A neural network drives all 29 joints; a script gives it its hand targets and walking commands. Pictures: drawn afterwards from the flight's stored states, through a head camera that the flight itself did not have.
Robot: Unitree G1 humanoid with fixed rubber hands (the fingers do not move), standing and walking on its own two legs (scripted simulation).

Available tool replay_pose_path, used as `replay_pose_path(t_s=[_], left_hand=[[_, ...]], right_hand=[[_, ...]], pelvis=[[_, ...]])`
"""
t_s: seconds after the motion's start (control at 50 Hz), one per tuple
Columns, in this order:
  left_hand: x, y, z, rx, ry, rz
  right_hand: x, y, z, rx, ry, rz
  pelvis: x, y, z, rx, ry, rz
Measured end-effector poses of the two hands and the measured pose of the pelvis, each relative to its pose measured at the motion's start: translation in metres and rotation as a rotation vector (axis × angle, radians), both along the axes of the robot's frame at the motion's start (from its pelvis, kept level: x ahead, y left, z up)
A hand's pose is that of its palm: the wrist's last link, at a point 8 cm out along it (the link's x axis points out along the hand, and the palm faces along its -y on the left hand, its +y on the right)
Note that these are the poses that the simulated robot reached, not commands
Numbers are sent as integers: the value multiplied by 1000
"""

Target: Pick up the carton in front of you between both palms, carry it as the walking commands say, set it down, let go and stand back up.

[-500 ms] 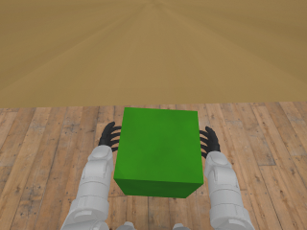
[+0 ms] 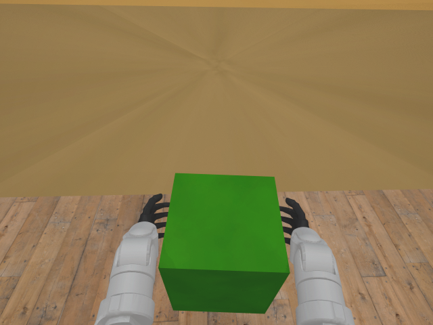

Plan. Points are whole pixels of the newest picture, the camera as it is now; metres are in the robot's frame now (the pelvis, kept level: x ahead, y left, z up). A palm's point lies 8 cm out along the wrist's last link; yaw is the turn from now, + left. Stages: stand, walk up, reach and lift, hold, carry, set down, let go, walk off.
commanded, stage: reach and lift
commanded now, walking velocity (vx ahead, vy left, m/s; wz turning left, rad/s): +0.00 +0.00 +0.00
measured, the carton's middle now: (221, 246) +0.31 +0.00 -0.05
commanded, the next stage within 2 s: hold in 0.78 s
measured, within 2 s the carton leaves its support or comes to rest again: neither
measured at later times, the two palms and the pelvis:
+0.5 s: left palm (147, 222) +0.30 +0.15 +0.03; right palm (299, 228) +0.30 -0.15 +0.04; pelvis +0.01 +0.00 +0.01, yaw +0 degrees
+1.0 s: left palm (145, 218) +0.30 +0.15 +0.06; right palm (304, 224) +0.30 -0.15 +0.06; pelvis +0.01 +0.00 +0.01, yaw +0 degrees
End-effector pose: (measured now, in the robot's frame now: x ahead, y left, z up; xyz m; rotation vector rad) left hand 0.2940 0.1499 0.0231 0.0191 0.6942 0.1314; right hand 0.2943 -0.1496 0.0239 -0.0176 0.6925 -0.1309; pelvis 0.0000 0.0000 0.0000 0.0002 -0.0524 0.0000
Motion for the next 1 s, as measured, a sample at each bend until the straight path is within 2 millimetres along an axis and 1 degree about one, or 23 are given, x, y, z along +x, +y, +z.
replay_pose_path(t_s=[0.16, 0.56, 0.78, 0.94, 1.0], left_hand=[[4, 0, 4, -5, -16, 1], [10, 0, 13, 19, -10, -16], [8, 0, 18, 21, -13, -16], [4, -1, 33, 16, -48, -13], [3, -1, 35, 15, -39, -12]], right_hand=[[2, 0, 4, 3, -15, -7], [9, 0, 13, -21, -10, 11], [7, 0, 18, -22, -13, 12], [3, -1, 34, -17, -48, 8], [2, -1, 35, -15, -39, 7]], pelvis=[[-3, 1, 0, 0, -6, -1], [15, 1, 6, 0, -16, -4], [17, 1, 7, 0, -32, -3], [15, 0, 8, 0, -53, -2], [12, 0, 8, 0, -64, -2]])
